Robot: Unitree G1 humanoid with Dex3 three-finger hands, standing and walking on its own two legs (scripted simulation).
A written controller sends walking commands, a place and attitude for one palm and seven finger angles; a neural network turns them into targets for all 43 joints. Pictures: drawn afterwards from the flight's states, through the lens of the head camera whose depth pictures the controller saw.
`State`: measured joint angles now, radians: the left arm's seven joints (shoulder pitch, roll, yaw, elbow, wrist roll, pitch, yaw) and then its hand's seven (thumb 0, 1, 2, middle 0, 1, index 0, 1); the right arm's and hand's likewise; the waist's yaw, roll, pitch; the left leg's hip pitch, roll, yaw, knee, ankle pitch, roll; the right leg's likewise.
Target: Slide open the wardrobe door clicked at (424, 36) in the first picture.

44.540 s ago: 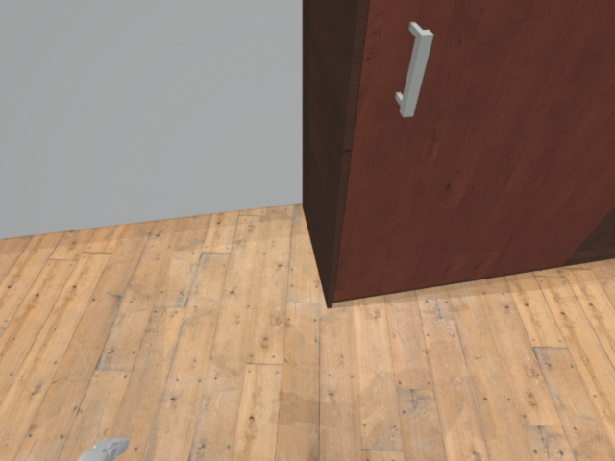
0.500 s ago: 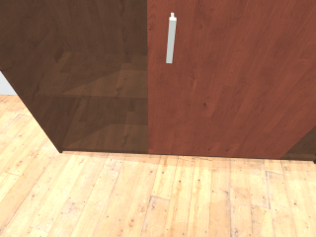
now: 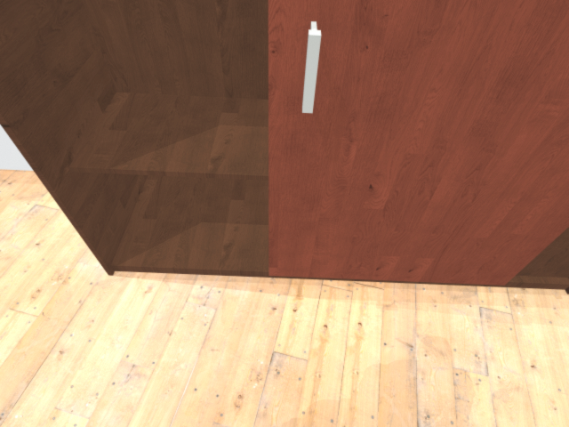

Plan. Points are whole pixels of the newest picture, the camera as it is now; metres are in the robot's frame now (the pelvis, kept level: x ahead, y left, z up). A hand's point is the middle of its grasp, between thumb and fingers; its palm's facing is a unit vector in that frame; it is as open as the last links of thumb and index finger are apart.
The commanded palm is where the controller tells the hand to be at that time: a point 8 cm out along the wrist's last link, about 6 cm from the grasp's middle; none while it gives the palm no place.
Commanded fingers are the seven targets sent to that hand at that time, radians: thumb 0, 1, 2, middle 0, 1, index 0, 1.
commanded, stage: stand and wait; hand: left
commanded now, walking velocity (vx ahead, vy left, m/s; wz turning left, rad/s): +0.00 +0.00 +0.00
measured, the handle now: (310, 68) +0.71 -0.01 +0.14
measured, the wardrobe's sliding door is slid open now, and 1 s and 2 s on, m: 0.63 0.63 0.63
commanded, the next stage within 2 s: none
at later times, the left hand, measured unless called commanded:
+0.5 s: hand out of the picture +0.02 +0.17 -0.18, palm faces +0.00 -0.98 -0.19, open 7.4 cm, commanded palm none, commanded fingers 0.00 0.90 0.90 -0.20 -0.30 -0.20 -0.30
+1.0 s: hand out of the picture +0.03 +0.18 -0.18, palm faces +0.00 -0.98 -0.20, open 7.4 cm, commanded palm none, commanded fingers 0.00 0.90 0.90 -0.20 -0.30 -0.20 -0.30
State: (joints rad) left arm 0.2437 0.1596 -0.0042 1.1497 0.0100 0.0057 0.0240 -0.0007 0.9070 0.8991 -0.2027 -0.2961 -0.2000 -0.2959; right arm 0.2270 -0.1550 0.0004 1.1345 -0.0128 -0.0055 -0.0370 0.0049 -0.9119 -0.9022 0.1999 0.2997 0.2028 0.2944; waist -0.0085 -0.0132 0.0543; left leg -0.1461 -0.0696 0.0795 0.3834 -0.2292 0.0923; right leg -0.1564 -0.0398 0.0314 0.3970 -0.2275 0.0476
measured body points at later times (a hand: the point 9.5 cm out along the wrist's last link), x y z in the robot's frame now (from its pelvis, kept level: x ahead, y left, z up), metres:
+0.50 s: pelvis +0.01 -0.01 +0.00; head +0.03 +0.00 +0.45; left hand +0.03 +0.23 -0.16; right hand +0.02 -0.24 -0.16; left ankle -0.01 +0.06 -0.74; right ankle -0.01 -0.15 -0.74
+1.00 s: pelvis +0.01 -0.01 +0.00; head +0.03 +0.00 +0.45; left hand +0.03 +0.23 -0.16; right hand +0.04 -0.25 -0.15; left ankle -0.01 +0.06 -0.74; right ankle -0.01 -0.15 -0.74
